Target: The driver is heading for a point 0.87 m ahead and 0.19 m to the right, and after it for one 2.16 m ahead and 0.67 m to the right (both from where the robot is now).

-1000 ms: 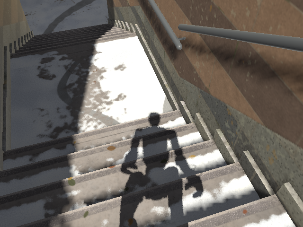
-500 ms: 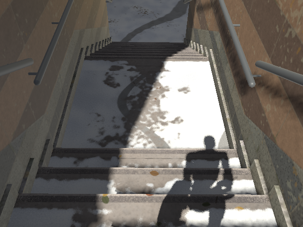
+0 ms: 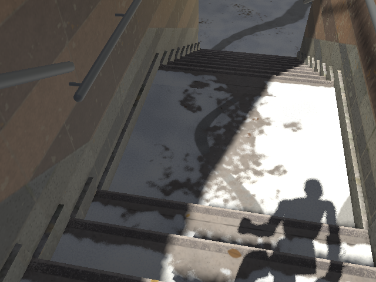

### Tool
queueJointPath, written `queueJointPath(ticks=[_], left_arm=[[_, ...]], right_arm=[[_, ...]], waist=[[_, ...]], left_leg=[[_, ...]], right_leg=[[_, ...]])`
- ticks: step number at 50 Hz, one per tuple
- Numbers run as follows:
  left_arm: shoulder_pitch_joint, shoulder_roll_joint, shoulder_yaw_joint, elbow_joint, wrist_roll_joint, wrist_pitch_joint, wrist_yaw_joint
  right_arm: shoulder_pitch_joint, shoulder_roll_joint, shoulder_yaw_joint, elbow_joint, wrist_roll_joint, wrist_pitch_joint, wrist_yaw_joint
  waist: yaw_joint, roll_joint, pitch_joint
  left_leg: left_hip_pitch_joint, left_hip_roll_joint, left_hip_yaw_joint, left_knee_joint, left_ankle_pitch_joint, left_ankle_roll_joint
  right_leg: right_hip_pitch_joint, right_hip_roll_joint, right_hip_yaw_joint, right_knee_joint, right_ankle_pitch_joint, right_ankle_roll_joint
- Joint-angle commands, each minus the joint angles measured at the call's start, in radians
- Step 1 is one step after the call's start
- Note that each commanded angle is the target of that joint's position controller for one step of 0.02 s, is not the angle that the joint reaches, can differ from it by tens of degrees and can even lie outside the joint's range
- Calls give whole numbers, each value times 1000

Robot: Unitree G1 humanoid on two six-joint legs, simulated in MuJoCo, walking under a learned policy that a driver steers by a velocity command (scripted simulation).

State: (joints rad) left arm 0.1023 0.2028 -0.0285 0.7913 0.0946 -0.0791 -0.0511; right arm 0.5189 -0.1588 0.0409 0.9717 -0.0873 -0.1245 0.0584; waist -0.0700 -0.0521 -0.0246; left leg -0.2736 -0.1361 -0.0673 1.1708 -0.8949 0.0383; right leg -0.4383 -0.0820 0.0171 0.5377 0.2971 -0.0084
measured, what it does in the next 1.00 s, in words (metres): goes down, turning right: right foot 0.17 m lower, then left foot 0.17 m lower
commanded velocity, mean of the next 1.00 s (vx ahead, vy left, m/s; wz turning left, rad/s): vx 0.50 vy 0.00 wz -0.38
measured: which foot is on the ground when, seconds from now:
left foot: down 0.00-0.04, up 0.06-0.50, down 0.52-1.00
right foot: up 0.00-0.00, down 0.02-0.52, up 0.54-1.00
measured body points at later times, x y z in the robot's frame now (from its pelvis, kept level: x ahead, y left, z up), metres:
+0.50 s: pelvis +0.30 +0.00 -0.19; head +0.30 +0.00 +0.26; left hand +0.14 +0.17 -0.32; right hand +0.50 -0.19 -0.28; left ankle +0.46 +0.09 -0.91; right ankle +0.08 -0.12 -0.78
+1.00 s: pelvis +0.52 -0.02 -0.28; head +0.52 -0.03 +0.17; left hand +0.76 +0.07 -0.40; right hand +0.29 -0.06 -0.41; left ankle +0.43 +0.09 -0.96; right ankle +0.63 -0.29 -0.93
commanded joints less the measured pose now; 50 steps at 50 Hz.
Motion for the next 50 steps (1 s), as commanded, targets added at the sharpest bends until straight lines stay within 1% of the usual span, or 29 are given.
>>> queueJointPath(ticks=[1, 2, 3, 4, 5, 6, 7, 8, 10, 12, 13, 17, 19, 21, 23, 25, 26, 27, 28, 29, 31, 33, 36, 38, 41, 42, 45, 47, 50], left_arm=[[570, 267, 105, 198, -16, 4, -8], [709, 354, 120, 244, -3, -12, -18], [681, 367, 119, 210, 15, -3, -40], [672, 332, 127, 229, 27, 2, -43], [584, 171, 105, 237, -130, 20, 18], [500, 101, 72, 207, -139, 22, 38], [393, -9, 5, 229, 20, 11, -10], [312, -67, 3, 202, 45, -9, -1], [323, -50, 3, 209, -11, -52, 11], [321, 102, 17, 226, 9, -68, -1], [337, 135, 17, 212, 14, -74, -2], [856, -10, 5, 411, -18, -77, 86], [766, -99, -13, 330, -46, -50, 100], [553, 68, 10, 280, 30, -26, 16], [461, 87, 25, 203, 25, -37, -7], [406, 130, 28, 195, 3, -22, -19], [544, 87, 26, 268, 9, -21, -60], [770, -47, 25, 307, -43, -30, -74], [757, -8, 24, 250, -49, -28, -89], [561, 23, 34, 160, -49, -12, -74], [447, -26, 23, 161, -49, -1, -18], [421, -83, 11, 153, -23, 6, -24], [263, -18, 36, 133, -26, -8, -66], [296, 5, 46, 149, -25, -15, -78], [160, 22, 34, 99, -6, -12, -69], [126, 23, 33, 87, -5, -12, -57], [8, 8, 22, 55, -24, -1, -51], [-56, 27, 22, 57, -27, -8, -69], [-95, 54, 36, 31, -18, 20, -81]], right_arm=[[-101, -244, -56, -79, -2, 13, 48], [194, -99, -55, -26, 5, 9, 76], [232, -74, -46, -62, 17, 18, 85], [11, -141, -56, -156, 51, 31, 65], [-232, -103, -69, -181, 92, 63, -70], [-375, -129, -65, -213, 46, 90, -102], [-233, -53, -7, -223, -4, 65, -44], [-161, 3, 8, -159, -22, 55, -19], [-199, -46, -1, -128, -28, 66, 34], [-266, -70, 5, -135, -8, 59, 56], [-229, -105, 0, -129, -30, 57, 51], [-617, -87, 14, -229, -45, 60, 17], [-720, -61, 35, -220, -37, 58, 36], [-613, -51, 36, -239, 4, 76, 37], [-441, -121, 2, -239, 6, 70, 16], [-92, -264, -63, -107, 20, 51, -10], [143, -287, -96, -26, -2, 40, -6], [189, -351, -109, -29, -26, 42, 15], [133, -352, -109, -49, -40, 55, 40], [41, -313, -109, -63, -21, 67, 45], [-87, -76, -40, -66, -21, 62, 38], [-114, 43, -12, -42, -6, 27, -14], [-44, -13, -6, 19, -7, -25, -58], [-34, -126, -31, 66, -44, -27, -55], [8, -59, -2, 129, -52, -18, -62], [106, -37, 7, 156, -33, -20, -76], [285, -14, 18, 254, -62, -17, -87], [241, 29, 43, 218, -46, -25, -87], [142, -29, 31, 179, -43, -26, -72]], waist=[[245, -34, 54], [157, -310, -264], [150, -232, -315], [236, -98, -142], [151, -60, -54], [151, 70, 114], [35, 137, 114], [-2, 102, 170], [78, 42, 99], [42, -19, 63], [23, 44, 41], [324, -28, 74], [357, 88, 78], [202, -41, 112], [101, -17, 137], [-46, 90, 91], [-75, 193, -72], [31, 269, -290], [54, 205, -371], [12, 154, -239], [91, 3, -29], [174, 64, 138], [92, 99, 117], [145, 138, 45], [94, 37, 74], [56, 57, 81], [1, 101, 153], [-4, 65, 150], [25, 105, 194]], left_leg=[[-154, 125, -245, 285, 816, 98], [-450, -14, -105, 808, 320, 25], [-834, -65, -29, 1148, 23, -31], [-1149, -8, -53, 1151, 83, -44], [-1180, 95, 60, 978, 134, -15], [-1104, 177, -21, 783, 222, -3], [-954, 256, -143, 654, 496, 20], [-837, 312, -127, 306, 785, 41], [-505, 270, 12, -47, 1103, 25], [-254, 235, 73, 102, 1120, -25], [-156, 189, 136, 119, 1046, -36], [-1227, 256, -85, -331, 1013, -92], [-895, 267, -8, -784, 1342, -62], [-79, 221, 121, -492, 1439, -36], [217, 171, 164, -452, 1112, -36], [414, 214, 135, -888, 1243, 24], [714, 319, 43, -763, 1327, 161], [923, 509, -73, -394, 2013, 310], [888, 632, -253, -437, 2060, 397], [694, 660, -329, -595, 1507, 392], [260, 586, -203, -727, 977, 256], [-124, 456, -51, -829, 846, 147], [-181, 429, 53, -881, 902, 156], [-112, 443, 55, -784, 1127, 153], [108, 480, 45, -707, 991, 139], [265, 480, 43, -688, 958, 124], [394, 511, 4, -682, 991, 139], [181, 432, 178, -667, 912, 104], [-121, 390, 288, -680, 785, 76]], right_leg=[[491, -19, -45, -224, 29, -108], [974, -183, 101, 210, 719, -365], [1099, -317, 473, 179, 812, -536], [1056, -381, 605, 81, 454, -522], [857, -449, 609, -48, 169, -423], [561, -377, 549, -80, -92, -375], [251, -311, 573, -78, -236, -367], [60, -163, 399, -127, -207, -305], [-237, -14, 216, -132, -548, -325], [-427, 17, 216, -56, -501, -312], [-456, 38, 198, 21, -459, -311], [708, -74, 586, 354, -458, -321], [423, 38, 457, 368, -658, -253], [-385, 57, 389, 227, -838, -264], [-496, 93, 360, 320, -838, -219], [-263, 129, 343, 730, -644, -141], [-328, 194, 268, 1125, -597, -61], [-518, 216, 156, 1584, -1042, -46], [-643, 189, 136, 1732, -1020, -41], [-804, 145, 100, 1692, -916, -37], [-726, 9, 173, 1404, -556, -81], [-530, -82, 136, 1030, -331, -132], [-411, -53, 81, 617, -112, -110], [-409, -38, 131, 693, -119, -93], [-628, -73, 238, 580, -54, -96], [-731, -61, 235, 445, 26, -93], [-848, -63, 204, 386, 30, -97], [-552, -73, 75, 215, 256, -90], [-129, -29, -44, 257, 138, -76]])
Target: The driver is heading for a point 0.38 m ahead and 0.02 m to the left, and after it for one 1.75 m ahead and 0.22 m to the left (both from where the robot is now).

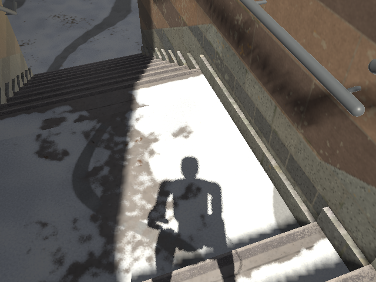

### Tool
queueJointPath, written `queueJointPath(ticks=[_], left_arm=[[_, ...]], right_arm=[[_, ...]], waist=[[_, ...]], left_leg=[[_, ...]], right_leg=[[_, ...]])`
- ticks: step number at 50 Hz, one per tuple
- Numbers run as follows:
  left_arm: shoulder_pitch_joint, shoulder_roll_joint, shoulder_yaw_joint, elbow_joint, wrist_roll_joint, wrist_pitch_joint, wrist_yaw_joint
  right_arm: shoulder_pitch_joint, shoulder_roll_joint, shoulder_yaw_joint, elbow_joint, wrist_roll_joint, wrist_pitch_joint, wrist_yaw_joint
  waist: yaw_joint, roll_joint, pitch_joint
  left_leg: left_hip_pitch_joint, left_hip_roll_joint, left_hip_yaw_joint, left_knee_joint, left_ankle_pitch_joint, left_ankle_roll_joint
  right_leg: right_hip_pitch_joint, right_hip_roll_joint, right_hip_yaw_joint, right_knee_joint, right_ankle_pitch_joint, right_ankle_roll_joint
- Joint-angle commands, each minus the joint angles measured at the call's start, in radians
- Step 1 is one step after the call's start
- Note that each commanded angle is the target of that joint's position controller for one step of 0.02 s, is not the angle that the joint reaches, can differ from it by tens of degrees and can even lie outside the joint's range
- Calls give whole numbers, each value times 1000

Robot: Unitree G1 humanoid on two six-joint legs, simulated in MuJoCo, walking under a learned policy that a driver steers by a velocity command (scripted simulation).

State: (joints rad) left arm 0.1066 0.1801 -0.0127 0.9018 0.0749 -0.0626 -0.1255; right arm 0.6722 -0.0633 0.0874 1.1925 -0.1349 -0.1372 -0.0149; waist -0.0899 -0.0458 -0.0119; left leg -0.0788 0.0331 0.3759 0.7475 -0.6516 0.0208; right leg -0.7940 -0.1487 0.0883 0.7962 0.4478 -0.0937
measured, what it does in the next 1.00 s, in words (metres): goes down: right foot 0.17 m lower, then left foot 0.17 m lower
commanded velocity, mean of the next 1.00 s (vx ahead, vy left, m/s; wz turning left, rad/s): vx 0.22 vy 0.00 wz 0.18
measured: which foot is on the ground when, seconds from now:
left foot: down 0.00-0.22, up 0.24-0.68, down 0.70-1.00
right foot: up 0.00-0.20, down 0.22-0.72, up 0.74-1.00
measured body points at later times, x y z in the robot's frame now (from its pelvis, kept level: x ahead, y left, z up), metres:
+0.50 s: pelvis +0.31 -0.05 -0.14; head +0.33 -0.05 +0.31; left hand +0.30 +0.20 -0.29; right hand +0.37 -0.29 -0.28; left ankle +0.43 +0.08 -0.82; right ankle +0.23 -0.15 -0.86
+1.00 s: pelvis +0.52 +0.05 -0.30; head +0.55 +0.07 +0.15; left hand +0.66 +0.33 -0.39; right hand +0.61 -0.20 -0.43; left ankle +0.54 +0.11 -1.03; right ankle +0.61 -0.11 -0.91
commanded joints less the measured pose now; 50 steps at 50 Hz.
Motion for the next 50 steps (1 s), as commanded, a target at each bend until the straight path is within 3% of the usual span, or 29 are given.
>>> queueJointPath(ticks=[1, 4, 7, 9, 11, 12, 13, 14, 15, 16, 17, 18, 20, 22, 24, 26, 30, 33, 35, 36, 37, 38, 39, 40, 42, 43, 44, 46, 50], left_arm=[[-137, 91, 27, -93, 8, 6, -2], [-241, 45, 9, -82, 27, 20, 2], [-281, 13, -1, -40, 37, 22, 21], [-167, 44, 13, 24, 31, 15, 40], [317, 232, 105, 153, 15, -16, 54], [600, 323, 125, 255, 39, -9, 57], [743, 332, 143, 291, 38, 3, 71], [529, 305, 130, 266, -86, 23, 121], [434, 223, 103, 212, -105, 28, 142], [385, 171, 82, 221, 1, 15, 85], [261, 126, 78, 169, 15, 1, 69], [192, 104, 72, 121, 12, -18, 75], [132, 121, 71, 82, -2, -49, 75], [52, 149, 76, 36, 50, -56, 76], [146, 45, 47, 78, 34, -60, 120], [245, 48, 38, 116, 44, -72, 145], [356, 64, 22, 105, 49, -40, 144], [363, 151, 61, 96, 15, -23, 161], [240, 236, 86, 58, 65, 5, 119], [354, 81, 61, 56, 3, 9, 91], [377, 53, 52, -25, -49, 12, 69], [163, 117, 65, -86, -68, 0, 61], [36, 151, 74, -176, -73, -22, 81], [57, 166, 80, -191, -73, -38, 109], [231, 80, 52, -118, -47, -41, 146], [254, 36, 42, -127, -49, -42, 156], [294, 20, 29, -116, -27, -41, 152], [233, 88, 50, -135, -27, -40, 124], [115, 134, 68, -197, -5, -3, 127]], right_arm=[[-3, -153, -25, -37, 15, -16, -6], [114, -184, -60, 15, 49, 23, -48], [189, -155, -80, 42, 40, 71, -49], [125, -165, -92, 37, 8, 93, -13], [21, -232, -109, 13, -23, 103, 80], [76, -118, -84, -10, 11, 98, 123], [-88, -142, -97, -120, 79, 75, 146], [-210, -193, -136, -160, 255, 70, 8], [-228, -194, -132, -163, 205, 69, -38], [-208, -127, -85, -201, 88, 34, 61], [-229, -138, -106, -184, 83, 27, 79], [-207, -68, -92, -181, 62, 27, 80], [-96, -100, -123, -113, 58, 26, 111], [0, -82, -113, -92, 52, 15, 123], [-234, -109, -116, -194, 51, 24, 103], [-355, -125, -110, -246, 76, 35, 75], [-531, -181, -138, -338, 18, 79, 62], [-534, -209, -153, -317, 20, 79, 52], [-129, -290, -215, -169, 62, 45, 26], [-45, -465, -250, -165, 74, 30, 20], [80, -566, -264, -189, 66, 21, 31], [117, -495, -255, -181, 50, 9, 36], [10, -466, -247, -238, 67, 7, 36], [-113, -415, -226, -290, 103, 9, 54], [-259, -297, -168, -305, 61, 29, 87], [-274, -313, -167, -316, 49, 24, 84], [-325, -252, -145, -332, 73, 8, 62], [-403, -312, -158, -389, 96, -19, 40], [-304, -350, -156, -379, 66, 1, 38]], waist=[[33, 90, 209], [-70, 98, 250], [-104, 79, 235], [-51, 57, 182], [181, -13, -43], [210, -197, -354], [309, -128, -521], [254, -76, -210], [225, -17, -115], [137, 34, -273], [76, 90, 11], [29, 18, 87], [-34, 21, 60], [-63, -9, 13], [54, 7, 67], [100, 46, 64], [157, -19, 149], [185, 39, 210], [-7, 106, 19], [12, 329, -243], [0, 412, -520], [-89, 280, -385], [-79, 227, -273], [-18, 205, -166], [147, 28, -8], [182, 80, 20], [198, 51, -13], [172, 59, -60], [143, 114, -98]], left_leg=[[-238, 237, -157, -222, 543, 77], [152, 294, -225, -124, 589, 86], [231, 317, -270, -73, 764, 110], [97, 310, -269, 64, 811, 103], [-380, 159, -155, 495, 581, 25], [-641, 42, -175, 990, -152, -56], [-750, 19, -311, 1179, -293, -71], [-1040, -6, -310, 1104, -219, -31], [-995, 41, -356, 972, -163, -25], [-726, 180, -418, 966, -226, -5], [-651, 165, -403, 742, -77, -8], [-557, 161, -417, 573, 105, 7], [-303, 80, -360, 350, 463, 7], [-189, 60, -376, 402, 662, 12], [-542, 168, -516, 105, 910, 12], [-591, 192, -537, -122, 1217, -4], [-403, 109, -371, -171, 1070, 22], [-383, 93, -319, -334, 954, 32], [198, -31, -195, -295, 1149, 29], [600, 118, -382, -197, 1717, 178], [877, 304, -648, -55, 2025, 351], [794, 302, -684, -91, 2025, 346], [601, 337, -700, -143, 1713, 360], [316, 371, -757, -184, 1534, 422], [-234, 385, -726, -276, 1303, 382], [-345, 346, -730, -311, 1315, 374], [-411, 237, -657, -318, 1161, 307], [-478, 136, -558, -303, 1097, 249], [-340, 142, -721, -206, 1014, 261]], right_leg=[[201, 31, -107, -77, -61, 14], [-19, 5, -113, -393, -164, 38], [67, 29, -148, -536, -196, 38], [328, 40, -144, -549, -167, 16], [1174, 75, -237, -400, 52, -47], [1692, -137, -25, -93, 721, -242], [1817, -271, 92, -78, 905, -318], [1577, -348, 143, -152, 850, -284], [1366, -327, 107, -239, 694, -229], [1144, -319, 2, -218, 453, -240], [714, -242, -67, -300, 313, -196], [525, -231, -99, -377, 263, -181], [297, -126, -230, -463, 87, -170], [210, -122, -258, -360, -31, -153], [483, -202, -175, -305, -298, -106], [570, -184, -206, -157, -481, -25], [406, -207, -174, -99, -764, 28], [498, -232, -163, 8, -916, 75], [348, -98, -301, 381, -841, 142], [198, 47, -320, 707, -1228, 219], [61, 147, -235, 1205, -1449, 251], [-163, 148, -166, 1327, -1424, 238], [-277, 95, -138, 1333, -1423, 226], [-270, 49, -76, 1273, -1348, 215], [4, -13, 22, 1078, -1092, 147], [38, 23, -17, 1088, -1043, 144], [80, 28, 5, 892, -786, 128], [137, 80, -38, 686, -553, 151], [90, 75, -27, 523, -633, 211]])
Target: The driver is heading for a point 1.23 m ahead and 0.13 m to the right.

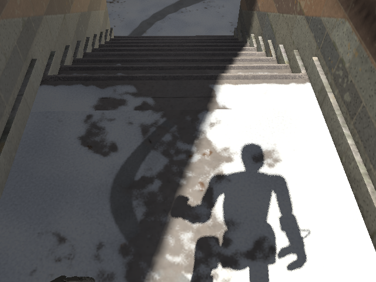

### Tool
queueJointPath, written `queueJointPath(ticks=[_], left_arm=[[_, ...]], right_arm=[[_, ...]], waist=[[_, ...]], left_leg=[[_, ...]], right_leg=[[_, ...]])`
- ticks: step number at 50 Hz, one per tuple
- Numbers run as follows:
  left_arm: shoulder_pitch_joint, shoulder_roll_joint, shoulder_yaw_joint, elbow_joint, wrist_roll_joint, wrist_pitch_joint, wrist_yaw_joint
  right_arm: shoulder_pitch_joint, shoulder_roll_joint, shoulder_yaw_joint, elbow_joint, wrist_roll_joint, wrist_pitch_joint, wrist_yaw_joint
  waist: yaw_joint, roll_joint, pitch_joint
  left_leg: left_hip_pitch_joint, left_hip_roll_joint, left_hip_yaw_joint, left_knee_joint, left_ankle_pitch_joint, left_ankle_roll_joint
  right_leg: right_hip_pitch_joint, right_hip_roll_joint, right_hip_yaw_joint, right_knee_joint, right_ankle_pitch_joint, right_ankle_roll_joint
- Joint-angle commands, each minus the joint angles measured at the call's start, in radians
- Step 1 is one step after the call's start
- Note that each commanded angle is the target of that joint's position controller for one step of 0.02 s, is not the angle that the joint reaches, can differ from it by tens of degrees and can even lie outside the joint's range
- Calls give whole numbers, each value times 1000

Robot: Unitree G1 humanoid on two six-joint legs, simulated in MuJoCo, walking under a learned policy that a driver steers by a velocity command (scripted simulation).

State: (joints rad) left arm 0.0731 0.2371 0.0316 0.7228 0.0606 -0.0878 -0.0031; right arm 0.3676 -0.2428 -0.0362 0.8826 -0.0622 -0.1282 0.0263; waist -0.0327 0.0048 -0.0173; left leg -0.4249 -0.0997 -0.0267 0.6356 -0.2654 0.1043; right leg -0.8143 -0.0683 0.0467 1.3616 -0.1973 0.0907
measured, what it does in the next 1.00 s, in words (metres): steps on the spot, turning right: right foot, then left foot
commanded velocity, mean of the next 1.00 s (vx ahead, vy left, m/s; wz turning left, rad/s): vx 0.01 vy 0.00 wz -0.18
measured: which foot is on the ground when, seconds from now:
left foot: down 0.00-0.46, up 0.48-0.68, down 0.70-1.00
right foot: up 0.00-0.22, down 0.24-0.70, up 0.72-1.00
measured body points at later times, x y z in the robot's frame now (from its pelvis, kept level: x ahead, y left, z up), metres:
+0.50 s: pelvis +0.05 -0.05 +0.00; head +0.08 -0.05 +0.45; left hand +0.18 +0.22 -0.11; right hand +0.24 -0.33 -0.08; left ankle +0.03 +0.06 -0.72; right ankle +0.04 -0.17 -0.72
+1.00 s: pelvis +0.05 +0.02 +0.02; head +0.08 +0.03 +0.47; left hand +0.23 +0.24 -0.11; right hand +0.06 -0.26 -0.08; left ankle +0.04 +0.07 -0.72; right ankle +0.01 -0.16 -0.57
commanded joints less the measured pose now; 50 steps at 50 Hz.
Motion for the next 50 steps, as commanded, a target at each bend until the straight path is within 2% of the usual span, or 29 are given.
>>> queueJointPath(ticks=[1, 3, 4, 6, 8, 9, 10, 12, 13, 14, 15, 17, 20, 22, 26, 30, 34, 35, 36, 37, 38, 39, 40, 41, 42, 43, 45, 48, 50], left_arm=[[123, 81, 20, -31, 13, 33, 13], [72, 61, 7, -52, 15, 49, 32], [133, 68, -1, -35, 39, 46, 30], [13, 60, -5, -74, 7, 49, 32], [20, 42, -20, -47, -9, 51, 22], [137, 32, -24, 6, 4, 46, 0], [147, 24, -24, 17, -11, 45, -16], [276, 10, -31, 110, -46, 40, -70], [226, 93, -21, 98, -65, 23, -92], [51, 171, -15, 48, -55, 7, -115], [-18, 193, -1, 32, -38, 5, -128], [-35, 195, 18, 20, -62, -4, -118], [41, 187, 45, 0, -47, -9, -76], [116, 192, 62, 0, -35, -14, -42], [236, 166, 71, 3, -27, -12, -17], [171, 181, 78, -30, -16, -17, 3], [17, 211, 77, -78, -1, 11, -17], [66, 154, 61, -75, 3, 10, -20], [137, 48, 37, -112, -19, 0, -11], [143, 87, 42, -93, -25, -4, 10], [153, 124, 49, -66, -31, 4, 25], [160, 186, 71, -38, -23, 9, 43], [196, 184, 72, -14, 6, 10, 48], [218, 147, 56, -10, 39, 9, 32], [230, 119, 47, -9, 41, 11, 10], [230, 107, 41, -9, 19, 13, -12], [225, 124, 46, -19, -8, 13, -30], [205, 154, 60, -14, -16, 3, 2], [200, 135, 56, 3, -9, 2, 21]], right_arm=[[16, -168, -34, -77, -2, -4, 7], [43, -151, -33, -84, 14, 4, 19], [26, -140, -25, -94, -19, 7, 21], [31, -147, -29, -107, 35, 17, 15], [0, -138, -20, -118, 52, 28, 14], [-63, -116, 0, -133, 41, 28, 26], [-127, -107, 6, -142, 73, 33, 40], [-217, -80, 39, -113, 112, 52, 107], [-122, -61, 35, -102, 114, 65, 124], [33, -91, 12, -87, 112, 77, 112], [-37, -172, -9, -92, 92, 85, 93], [-159, -192, -27, -129, 50, 88, 41], [-216, -150, -26, -174, 60, 83, -15], [-246, -142, -33, -220, 45, 86, -49], [-242, -105, -28, -248, 27, 93, -75], [-277, -63, 3, -273, 9, 97, -53], [-58, -131, -24, -233, 44, 77, -24], [21, -201, -54, -228, 28, 67, -31], [116, -315, -86, -242, 1, 48, -47], [119, -258, -72, -240, -52, 46, -37], [33, -230, -63, -237, -37, 52, -22], [-80, -152, -37, -258, -2, 62, -1], [-162, -98, -18, -276, 30, 66, 9], [-211, -108, -21, -293, 34, 67, 7], [-226, -118, -27, -304, 17, 68, -1], [-207, -125, -29, -305, -1, 66, -12], [-128, -133, -28, -272, -8, 62, -18], [4, -118, -25, -201, -2, 56, 6], [32, -112, -22, -160, -4, 52, 28]], waist=[[63, 49, -93], [19, 51, -92], [27, 82, -119], [-21, 46, -81], [-34, 73, -91], [10, 77, -121], [45, 55, -93], [136, 26, -75], [37, -28, -119], [-105, -86, -136], [-91, -54, -81], [-70, -62, -86], [-15, -52, -112], [15, -73, -111], [73, -149, -57], [91, -129, -66], [-32, -107, -101], [-47, -11, -128], [-40, 227, -174], [-72, 62, -112], [-14, 11, -48], [34, 4, -43], [77, 43, -66], [107, 55, -85], [105, 40, -94], [81, 25, -85], [44, 31, -55], [0, 68, -25], [-3, 74, -25]], left_leg=[[65, 293, -377, -80, 583, 203], [164, 313, -492, -79, 441, 251], [147, 307, -515, -22, 417, 252], [224, 314, -546, -50, 458, 262], [218, 301, -553, -46, 440, 244], [107, 265, -496, 4, 471, 207], [64, 256, -476, -24, 497, 182], [-102, 163, -391, -43, 366, 59], [-61, 84, -282, -50, 199, -54], [118, 50, -153, -70, 7, -123], [178, 46, -102, -65, -52, -131], [200, 46, -60, -22, 6, -105], [189, 62, -53, -3, 126, -78], [150, 49, -27, 48, 108, -70], [-53, 43, 15, 205, -236, -110], [-139, 57, 3, 173, -253, -164], [314, 21, 64, -85, 147, -91], [518, 125, -39, -124, 447, 15], [711, 448, -453, -206, 919, 336], [650, 596, -575, -277, 957, 443], [539, 580, -504, -297, 853, 398], [422, 495, -364, -294, 762, 305], [349, 407, -231, -287, 763, 227], [275, 349, -134, -284, 760, 178], [226, 310, -72, -297, 701, 156], [212, 303, -40, -312, 641, 160], [256, 328, -21, -335, 544, 184], [403, 363, -54, -330, 478, 188], [449, 371, -64, -324, 437, 166]], right_leg=[[64, -6, 30, -92, -53, 40], [-2, 1, 54, -183, -139, 57], [30, 15, 66, -35, -63, 46], [-47, 23, 42, -245, -259, 58], [26, 21, 28, -346, -254, 64], [182, 18, 2, -299, -153, 59], [251, 10, -6, -464, -208, 67], [591, 1, -19, -712, 167, 29], [661, -13, 70, -738, 411, -59], [525, -23, 116, -829, 339, -144], [420, -13, 95, -875, 217, -150], [445, -8, 98, -893, 233, -147], [536, -50, 152, -865, 403, -234], [561, -91, 227, -863, 450, -341], [652, -206, 421, -894, 437, -467], [686, -149, 420, -866, 418, -388], [356, -62, 363, -816, 306, -351], [207, 17, 300, -694, 65, -268], [-54, 216, 124, -374, -463, -110], [-171, 178, 185, -174, -538, -46], [-181, 144, 200, -58, -438, -23], [-121, 128, 180, 23, -335, -16], [-49, 120, 162, 46, -236, -9], [23, 113, 107, 103, -157, -7], [63, 120, 78, 145, -90, -6], [61, 126, 74, 180, -32, -2], [-2, 125, 96, 199, 29, 7], [-145, 127, 151, 73, 69, 23], [-171, 115, 172, -29, 93, 30]])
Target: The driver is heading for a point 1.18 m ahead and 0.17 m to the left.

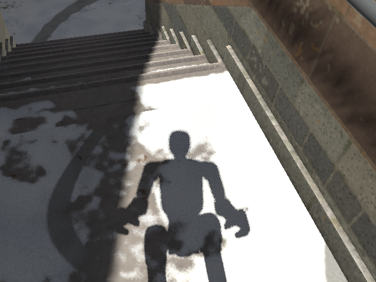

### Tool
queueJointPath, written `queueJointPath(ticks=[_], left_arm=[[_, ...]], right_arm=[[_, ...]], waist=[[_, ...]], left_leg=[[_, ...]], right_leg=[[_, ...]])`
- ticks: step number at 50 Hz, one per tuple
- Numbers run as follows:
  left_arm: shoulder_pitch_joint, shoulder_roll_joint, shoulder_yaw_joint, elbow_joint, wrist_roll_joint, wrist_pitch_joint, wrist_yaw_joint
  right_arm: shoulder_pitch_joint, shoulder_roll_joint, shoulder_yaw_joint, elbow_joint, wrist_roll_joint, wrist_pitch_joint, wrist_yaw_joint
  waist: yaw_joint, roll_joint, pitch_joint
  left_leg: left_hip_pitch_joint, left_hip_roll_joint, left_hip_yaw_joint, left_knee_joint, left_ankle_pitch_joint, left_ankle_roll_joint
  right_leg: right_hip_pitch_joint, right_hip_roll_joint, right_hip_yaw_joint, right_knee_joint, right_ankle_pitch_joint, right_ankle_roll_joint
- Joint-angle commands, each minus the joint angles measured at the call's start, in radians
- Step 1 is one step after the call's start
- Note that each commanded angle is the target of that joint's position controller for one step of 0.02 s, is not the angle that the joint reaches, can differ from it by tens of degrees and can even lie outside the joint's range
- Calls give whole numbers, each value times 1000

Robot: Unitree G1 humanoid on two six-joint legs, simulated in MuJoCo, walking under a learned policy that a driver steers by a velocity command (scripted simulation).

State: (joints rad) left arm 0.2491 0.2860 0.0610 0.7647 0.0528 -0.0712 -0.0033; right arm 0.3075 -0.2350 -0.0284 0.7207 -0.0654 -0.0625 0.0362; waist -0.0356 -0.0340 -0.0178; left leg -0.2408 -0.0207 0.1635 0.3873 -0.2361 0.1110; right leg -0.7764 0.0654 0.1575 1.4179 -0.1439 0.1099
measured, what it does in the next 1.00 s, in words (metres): steps on the spot, turning left: right foot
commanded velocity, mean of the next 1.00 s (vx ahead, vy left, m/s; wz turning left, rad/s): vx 0.00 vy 0.00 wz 0.20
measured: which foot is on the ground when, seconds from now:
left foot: down 0.00-0.66, up 0.68-1.00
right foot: up 0.00-0.20, down 0.22-1.00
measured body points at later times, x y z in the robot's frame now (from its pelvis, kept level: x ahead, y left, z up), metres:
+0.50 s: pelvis +0.00 -0.02 -0.02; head +0.02 -0.02 +0.43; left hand +0.12 +0.25 -0.14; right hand +0.13 -0.30 -0.12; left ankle -0.02 +0.05 -0.74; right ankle -0.01 -0.18 -0.74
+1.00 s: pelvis +0.00 -0.05 -0.01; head +0.04 -0.04 +0.44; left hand +0.02 +0.25 -0.11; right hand +0.21 -0.24 -0.13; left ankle -0.03 +0.06 -0.70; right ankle +0.00 -0.18 -0.74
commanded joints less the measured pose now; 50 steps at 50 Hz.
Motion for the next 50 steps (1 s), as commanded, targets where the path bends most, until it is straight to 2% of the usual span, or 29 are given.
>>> queueJointPath(ticks=[1, 5, 6, 9, 11, 12, 13, 14, 15, 16, 17, 19, 21, 23, 26, 29, 32, 33, 34, 35, 36, 37, 38, 39, 40, 42, 44, 47, 50], left_arm=[[34, 70, 22, -24, 2, -12, 20], [113, 20, 11, 47, 23, 7, -23], [107, 15, 8, 52, 19, 12, -35], [28, 27, 5, 42, -18, 14, -35], [36, 28, -2, 52, -47, 10, -33], [43, 23, -7, 53, -47, 4, -31], [-11, 66, -4, 46, -49, -3, -27], [-40, 90, 2, 40, -36, -5, -30], [-67, 104, 10, 38, -30, -6, -30], [-44, 78, 5, 59, -38, -6, -37], [-29, 63, 2, 74, -48, 0, -45], [-10, 71, 5, 87, -43, 15, -48], [-42, 90, 12, 67, -35, 23, -26], [-85, 97, 18, 23, -30, 19, 21], [-78, 79, 11, -6, -32, 9, 69], [-79, 64, 3, -17, -30, 9, 69], [-52, 67, 2, -39, -29, 10, 44], [-17, 116, 17, -46, -21, 3, 49], [71, 171, 38, -52, -1, -7, 54], [169, 171, 44, -51, 42, -22, 53], [155, 154, 42, -35, 53, -21, 45], [68, 158, 50, -48, 23, -11, 27], [-26, 139, 46, -78, -16, -7, 14], [-91, 117, 43, -104, -37, -4, 10], [-130, 105, 42, -132, -25, 5, 14], [-142, 90, 41, -155, 13, 12, 32], [-76, 116, 53, -136, 15, -2, 51], [55, 151, 75, -93, 12, -22, 68], [28, 191, 99, -107, 23, -35, 54]], right_arm=[[76, -111, -25, 15, 5, -17, 30], [-59, -92, 0, 27, 44, -30, 67], [-77, -105, 1, 32, 53, -34, 72], [-63, -165, -12, 60, 69, -47, 74], [-116, -163, -11, 65, 103, -47, 95], [-135, -151, -6, 62, 102, -47, 102], [-63, -145, -14, 63, 91, -43, 90], [-7, -186, -32, 75, 72, -40, 74], [-28, -225, -52, 65, 45, -42, 57], [-82, -183, -43, 70, 38, -45, 56], [-80, -149, -37, 86, 47, -46, 61], [-63, -146, -46, 109, 61, -47, 69], [-112, -178, -68, 82, 49, -50, 59], [-158, -222, -96, 31, 33, -48, 22], [-115, -221, -110, 7, 26, -48, -16], [-76, -201, -107, 9, 23, -47, -27], [-199, -221, -108, -25, 12, -27, -13], [-216, -177, -97, -54, 8, -18, -12], [-201, -103, -73, -76, 10, -14, -16], [-216, -97, -68, -82, 9, -14, -28], [-187, -105, -66, -74, 13, -10, -41], [-148, -145, -81, -53, 10, -6, -54], [-114, -173, -87, -41, -14, -1, -54], [-87, -146, -76, -37, -39, -2, -43], [-59, -119, -63, -29, -52, -1, -23], [-54, -87, -46, -37, -15, 7, 18], [-81, -81, -34, -63, -7, 18, 35], [-122, -62, -11, -89, -19, 40, 32], [-106, -70, -15, -83, -20, 46, 1]], waist=[[13, 111, -28], [86, 117, -37], [85, 112, -17], [46, 107, 12], [85, 75, -3], [92, 72, -13], [13, 13, -60], [-24, 3, -53], [-24, -12, -23], [9, -12, -10], [15, -9, 17], [27, 20, 21], [37, 33, -22], [43, 47, -71], [24, 90, -47], [12, 136, -7], [65, 116, -13], [69, 25, -55], [102, -137, -97], [181, -152, -59], [140, -18, -30], [89, 0, -9], [50, -17, -13], [19, -46, -18], [8, -47, -31], [31, -8, -38], [61, -23, -30], [126, -59, -5], [126, -93, 6]], left_leg=[[258, 285, -246, -69, 369, 141], [-2, 234, -184, -40, 143, 64], [-68, 229, -180, -37, 58, 48], [-113, 244, -230, -16, 9, 19], [-50, 264, -275, 24, 125, 13], [-26, 250, -278, 65, 216, -19], [4, 188, -230, 84, 188, -47], [36, 138, -172, 88, 134, -48], [73, 110, -110, 98, 108, -44], [65, 111, -98, 105, 107, -54], [46, 93, -85, 97, 101, -63], [52, 75, -97, 80, 173, -46], [70, 85, -130, 87, 290, -3], [64, 133, -204, 79, 330, 70], [26, 247, -378, 25, 266, 214], [43, 290, -461, -18, 158, 256], [-114, 231, -410, 41, 111, 191], [-212, 149, -324, 150, 4, 120], [-409, -18, -181, 373, -270, 3], [-554, -59, -235, 641, -515, -64], [-597, -49, -326, 801, -474, -85], [-582, -28, -297, 895, -401, -110], [-522, -10, -270, 929, -323, -129], [-458, 9, -239, 970, -236, -142], [-403, 15, -207, 1021, -158, -152], [-385, 36, -191, 994, -31, -172], [-407, 89, -174, 835, -14, -195], [-406, 133, -130, 602, -100, -198], [-293, 88, -66, 476, -143, -154]], right_leg=[[-194, -37, 60, -148, 49, 17], [110, -154, -50, -333, -9, 42], [184, -171, -91, -401, -64, 45], [348, -158, -175, -589, -153, 43], [447, -171, -179, -820, -20, 30], [501, -180, -166, -871, 87, 11], [531, -162, -164, -858, 133, -43], [477, -146, -176, -863, 94, -86], [370, -134, -179, -878, 4, -106], [378, -150, -168, -923, -10, -96], [397, -152, -175, -934, -29, -82], [425, -146, -206, -913, -43, -75], [447, -141, -235, -871, -38, -87], [467, -140, -250, -814, -64, -104], [439, -125, -230, -756, -110, -133], [393, -67, -244, -770, -210, -137], [615, -42, -229, -902, -49, -180], [740, -131, -133, -933, 188, -257], [928, -355, 107, -1037, 457, -458], [964, -524, 267, -1110, 558, -584], [925, -544, 213, -1121, 562, -557], [839, -501, 81, -1116, 542, -503], [750, -440, -30, -1130, 495, -454], [658, -389, -112, -1131, 443, -414], [584, -352, -167, -1129, 412, -392], [558, -327, -227, -1123, 341, -374], [624, -339, -246, -1108, 288, -362], [705, -401, -223, -1054, 251, -345], [642, -466, -177, -1041, 183, -337]])
Keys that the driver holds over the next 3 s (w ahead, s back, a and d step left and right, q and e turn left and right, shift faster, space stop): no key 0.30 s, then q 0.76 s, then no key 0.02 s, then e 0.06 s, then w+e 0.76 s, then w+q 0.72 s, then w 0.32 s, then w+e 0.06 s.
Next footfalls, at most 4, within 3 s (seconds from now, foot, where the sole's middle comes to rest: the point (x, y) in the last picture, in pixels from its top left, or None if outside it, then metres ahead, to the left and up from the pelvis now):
0.22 right None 0.04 -0.17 -0.78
1.08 left None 0.00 0.08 -0.78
1.78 right None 0.42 -0.08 -0.95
2.22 left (134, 257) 0.63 0.17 -0.95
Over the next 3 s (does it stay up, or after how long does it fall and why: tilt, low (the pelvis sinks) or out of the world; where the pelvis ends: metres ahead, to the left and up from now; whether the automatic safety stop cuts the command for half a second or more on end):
stays up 0.89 0.12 -0.17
